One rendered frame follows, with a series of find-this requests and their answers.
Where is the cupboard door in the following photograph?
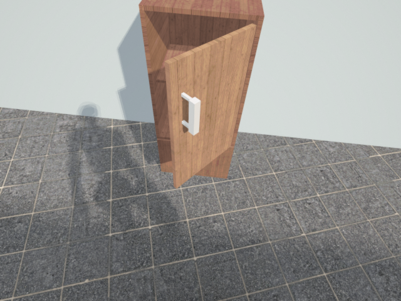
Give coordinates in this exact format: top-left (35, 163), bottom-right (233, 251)
top-left (165, 24), bottom-right (257, 189)

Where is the handle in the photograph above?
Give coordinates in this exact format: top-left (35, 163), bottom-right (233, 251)
top-left (181, 92), bottom-right (201, 135)

